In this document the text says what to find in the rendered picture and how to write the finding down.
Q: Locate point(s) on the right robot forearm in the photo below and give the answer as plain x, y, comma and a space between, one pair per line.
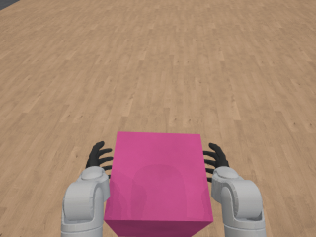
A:
241, 204

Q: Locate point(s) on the robot right hand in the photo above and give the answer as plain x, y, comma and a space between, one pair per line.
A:
218, 155

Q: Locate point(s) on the carton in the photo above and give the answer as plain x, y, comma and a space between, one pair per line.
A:
158, 186

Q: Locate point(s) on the robot left hand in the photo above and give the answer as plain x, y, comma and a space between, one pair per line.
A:
96, 153

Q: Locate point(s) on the left robot forearm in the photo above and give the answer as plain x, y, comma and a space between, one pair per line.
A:
82, 212

